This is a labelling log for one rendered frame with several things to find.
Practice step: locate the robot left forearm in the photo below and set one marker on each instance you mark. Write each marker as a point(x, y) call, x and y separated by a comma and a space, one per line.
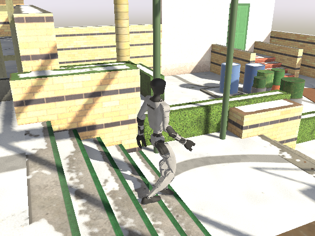
point(140, 126)

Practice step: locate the robot right forearm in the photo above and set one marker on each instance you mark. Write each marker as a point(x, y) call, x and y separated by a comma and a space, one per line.
point(170, 130)

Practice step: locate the robot left thigh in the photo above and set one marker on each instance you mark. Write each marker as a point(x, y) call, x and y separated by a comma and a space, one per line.
point(162, 163)

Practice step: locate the right robot hand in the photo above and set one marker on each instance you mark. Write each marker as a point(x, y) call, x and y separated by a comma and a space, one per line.
point(189, 144)

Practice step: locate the robot right foot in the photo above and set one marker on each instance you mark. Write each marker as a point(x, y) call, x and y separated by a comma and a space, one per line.
point(152, 199)

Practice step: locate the left robot hand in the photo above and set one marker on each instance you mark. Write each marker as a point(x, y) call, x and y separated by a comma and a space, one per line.
point(139, 138)

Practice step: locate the right robot upper arm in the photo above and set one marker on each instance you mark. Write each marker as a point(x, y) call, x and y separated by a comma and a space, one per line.
point(165, 110)

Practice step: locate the left robot upper arm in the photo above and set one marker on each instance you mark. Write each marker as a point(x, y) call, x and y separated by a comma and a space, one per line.
point(144, 108)

